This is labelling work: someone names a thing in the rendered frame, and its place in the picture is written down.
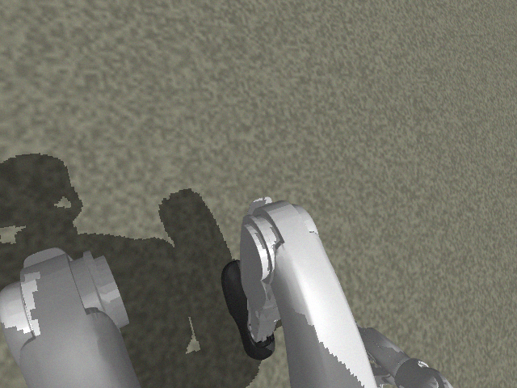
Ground right robot hand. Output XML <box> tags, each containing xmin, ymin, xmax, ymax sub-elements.
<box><xmin>355</xmin><ymin>321</ymin><xmax>411</xmax><ymax>388</ymax></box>

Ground right robot foot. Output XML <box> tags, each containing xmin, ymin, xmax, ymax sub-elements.
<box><xmin>221</xmin><ymin>260</ymin><xmax>275</xmax><ymax>360</ymax></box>

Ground right robot arm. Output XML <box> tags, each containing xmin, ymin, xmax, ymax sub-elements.
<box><xmin>394</xmin><ymin>358</ymin><xmax>453</xmax><ymax>388</ymax></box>

